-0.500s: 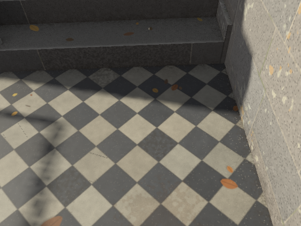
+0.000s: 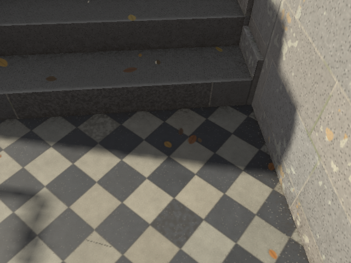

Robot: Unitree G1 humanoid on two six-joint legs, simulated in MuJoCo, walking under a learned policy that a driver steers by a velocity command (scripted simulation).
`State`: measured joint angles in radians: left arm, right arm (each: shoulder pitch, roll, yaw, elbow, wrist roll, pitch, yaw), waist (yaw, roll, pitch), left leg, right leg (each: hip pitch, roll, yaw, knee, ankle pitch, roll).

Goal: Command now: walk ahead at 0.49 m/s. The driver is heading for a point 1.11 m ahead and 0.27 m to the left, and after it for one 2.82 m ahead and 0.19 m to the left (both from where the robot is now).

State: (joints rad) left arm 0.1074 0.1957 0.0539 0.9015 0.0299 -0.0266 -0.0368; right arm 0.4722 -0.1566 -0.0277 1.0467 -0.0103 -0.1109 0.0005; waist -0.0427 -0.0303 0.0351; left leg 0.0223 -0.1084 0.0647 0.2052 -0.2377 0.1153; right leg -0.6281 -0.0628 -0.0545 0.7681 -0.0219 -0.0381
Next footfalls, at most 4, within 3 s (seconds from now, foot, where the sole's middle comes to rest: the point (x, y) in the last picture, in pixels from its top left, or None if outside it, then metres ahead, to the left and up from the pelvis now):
0.18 right None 0.26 -0.07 -0.78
0.64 left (141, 255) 0.52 0.11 -0.78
1.00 right None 0.44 -0.07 -0.78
2.14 left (130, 232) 0.61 0.16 -0.78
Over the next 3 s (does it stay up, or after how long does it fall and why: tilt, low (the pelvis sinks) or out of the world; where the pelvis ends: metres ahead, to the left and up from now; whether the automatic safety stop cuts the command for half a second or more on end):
stays up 0.96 0.08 0.00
